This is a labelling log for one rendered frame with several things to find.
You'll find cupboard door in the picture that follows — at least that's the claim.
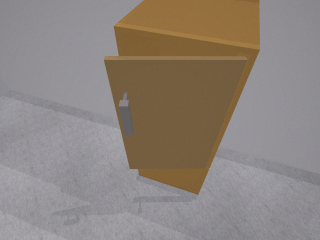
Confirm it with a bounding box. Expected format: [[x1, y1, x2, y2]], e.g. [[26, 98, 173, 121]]
[[104, 56, 248, 169]]

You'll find handle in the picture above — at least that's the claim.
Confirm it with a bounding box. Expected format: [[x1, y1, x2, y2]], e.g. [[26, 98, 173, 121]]
[[119, 91, 134, 135]]

